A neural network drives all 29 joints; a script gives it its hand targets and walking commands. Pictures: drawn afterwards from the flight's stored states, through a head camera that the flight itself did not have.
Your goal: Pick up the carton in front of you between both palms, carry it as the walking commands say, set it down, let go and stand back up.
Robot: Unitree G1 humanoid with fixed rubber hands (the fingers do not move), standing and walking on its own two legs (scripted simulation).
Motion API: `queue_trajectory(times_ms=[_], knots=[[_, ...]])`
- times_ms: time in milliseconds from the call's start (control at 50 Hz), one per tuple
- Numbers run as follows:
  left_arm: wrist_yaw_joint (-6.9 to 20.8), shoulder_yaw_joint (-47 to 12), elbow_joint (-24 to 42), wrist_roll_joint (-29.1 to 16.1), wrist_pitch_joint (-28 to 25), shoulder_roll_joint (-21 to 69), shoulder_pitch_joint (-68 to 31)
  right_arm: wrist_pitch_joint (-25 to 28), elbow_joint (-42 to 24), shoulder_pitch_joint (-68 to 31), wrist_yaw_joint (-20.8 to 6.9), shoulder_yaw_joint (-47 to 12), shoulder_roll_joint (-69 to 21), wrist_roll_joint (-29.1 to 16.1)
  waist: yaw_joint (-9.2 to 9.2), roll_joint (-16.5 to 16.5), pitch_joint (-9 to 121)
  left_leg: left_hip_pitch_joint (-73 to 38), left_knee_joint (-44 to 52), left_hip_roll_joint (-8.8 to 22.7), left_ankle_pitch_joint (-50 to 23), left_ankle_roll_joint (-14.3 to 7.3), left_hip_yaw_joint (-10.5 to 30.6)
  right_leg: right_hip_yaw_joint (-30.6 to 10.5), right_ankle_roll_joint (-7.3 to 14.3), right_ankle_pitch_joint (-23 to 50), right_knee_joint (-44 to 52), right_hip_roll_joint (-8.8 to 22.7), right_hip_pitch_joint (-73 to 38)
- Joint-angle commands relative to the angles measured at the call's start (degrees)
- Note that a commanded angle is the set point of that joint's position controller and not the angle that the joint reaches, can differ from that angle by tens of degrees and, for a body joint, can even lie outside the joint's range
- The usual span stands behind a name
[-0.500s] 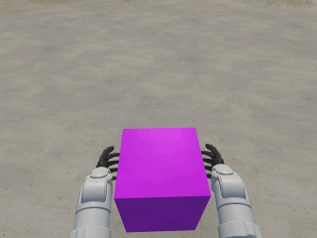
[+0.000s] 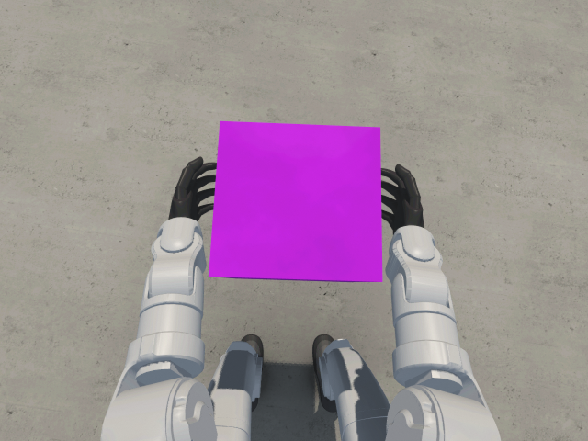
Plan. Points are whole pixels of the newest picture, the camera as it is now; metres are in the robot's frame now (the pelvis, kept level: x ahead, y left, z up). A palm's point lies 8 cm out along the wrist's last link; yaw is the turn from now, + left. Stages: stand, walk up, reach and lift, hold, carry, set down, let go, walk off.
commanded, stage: set down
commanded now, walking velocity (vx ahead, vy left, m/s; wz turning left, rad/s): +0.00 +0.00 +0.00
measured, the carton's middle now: (295, 216) +0.41 -0.01 -0.16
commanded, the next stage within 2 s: none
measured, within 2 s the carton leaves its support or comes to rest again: rests again in 1.70 s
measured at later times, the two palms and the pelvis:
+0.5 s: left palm (207, 198) +0.46 +0.14 -0.22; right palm (376, 213) +0.43 -0.16 -0.21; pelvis -0.02 +0.00 -0.13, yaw -1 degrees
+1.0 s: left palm (222, 197) +0.51 +0.14 -0.37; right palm (356, 218) +0.46 -0.16 -0.37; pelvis -0.04 +0.01 -0.24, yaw -3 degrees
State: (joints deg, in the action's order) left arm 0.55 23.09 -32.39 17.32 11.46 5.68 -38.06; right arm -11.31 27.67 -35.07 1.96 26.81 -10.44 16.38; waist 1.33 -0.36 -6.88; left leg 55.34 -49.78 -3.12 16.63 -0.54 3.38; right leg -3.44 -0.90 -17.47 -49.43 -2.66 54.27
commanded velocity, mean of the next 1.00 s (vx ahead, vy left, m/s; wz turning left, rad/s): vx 0.00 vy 0.00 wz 0.00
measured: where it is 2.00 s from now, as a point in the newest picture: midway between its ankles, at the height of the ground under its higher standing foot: (288, 386)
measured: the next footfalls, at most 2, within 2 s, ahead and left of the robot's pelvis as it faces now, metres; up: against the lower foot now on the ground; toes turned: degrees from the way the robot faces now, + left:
none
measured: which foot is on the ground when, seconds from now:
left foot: down 0.00-1.00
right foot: down 0.00-1.00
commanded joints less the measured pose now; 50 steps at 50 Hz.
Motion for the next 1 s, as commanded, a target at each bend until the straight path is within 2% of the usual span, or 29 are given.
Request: queue_trajectory(times_ms=[0,40,80,140,200,300,560,680,980], knots=[[10.8,-35.5,1.4,-8.4,-3.3,50.2,-32.6,3.4,-1.2,-34.9,-11.4,-37.3,-47.9,-8.8,0.48,2.4,66.2,-27.3,-5.9,-3.9,-31.7,1.0,0.3,2.2,-1.6,25.4,-5.3,-5.7,-13.2],[11.0,-36.3,1.4,-8.8,-1.9,50.8,-33.4,2.0,-1.3,-36.1,-11.7,-38.1,-48.5,-9.5,0.51,2.5,68.3,-23.7,-8.1,-4.0,-28.9,1.4,0.0,2.6,-1.8,22.7,-7.4,-5.9,-9.1],[11.7,-35.2,-0.3,-8.4,-0.1,51.2,-33.9,0.0,-0.2,-37.1,-12.4,-37.1,-49.4,-9.3,0.49,2.2,66.2,-17.2,-9.4,-4.4,-22.4,1.4,-0.6,3.0,-1.8,18.6,-9.2,-6.0,-5.5],[13.1,-31.6,-4.1,-7.0,2.9,51.5,-35.2,-3.3,3.2,-38.4,-13.7,-33.6,-50.5,-7.9,0.40,2.0,60.5,-8.1,-10.7,-4.7,-12.9,1.1,-1.4,3.7,-1.6,11.4,-11.2,-6.0,0.5],[14.2,-28.1,-7.3,-5.8,5.1,51.0,-37.1,-5.6,6.1,-40.6,-14.6,-29.9,-50.4,-6.8,0.38,2.3,57.4,-2.2,-12.7,-4.8,-8.3,0.7,-1.7,4.2,-1.5,7.2,-13.5,-6.2,6.1],[14.5,-25.6,-9.9,-5.7,5.2,49.6,-41.6,-5.8,7.8,-45.4,-14.3,-27.0,-49.7,-6.6,0.69,2.8,59.7,4.3,-17.8,-5.1,-8.8,0.7,-2.1,4.9,-1.8,7.6,-18.8,-6.6,12.9],[12.0,-29.1,-10.5,-10.5,4.6,45.3,-53.6,-5.0,5.0,-58.4,-10.7,-28.8,-46.0,-11.5,1.28,4.2,74.4,13.2,-32.2,-6.0,-9.5,1.5,-3.5,6.7,-3.0,7.8,-33.1,-7.6,23.0],[11.2,-28.3,-12.9,-11.2,5.1,43.3,-57.5,-5.5,5.4,-63.2,-9.4,-27.7,-44.1,-12.5,1.27,4.8,74.3,17.0,-37.1,-6.0,-8.8,1.7,-3.8,7.6,-3.1,6.2,-38.2,-7.7,28.2],[9.8,-27.0,-18.0,-12.7,4.3,35.0,-68.4,-4.2,6.1,-74.7,-7.7,-23.1,-36.1,-14.1,3.12,6.8,70.1,22.4,-49.0,-5.4,-8.0,1.6,-3.5,9.2,-3.1,3.4,-50.0,-7.1,39.0]])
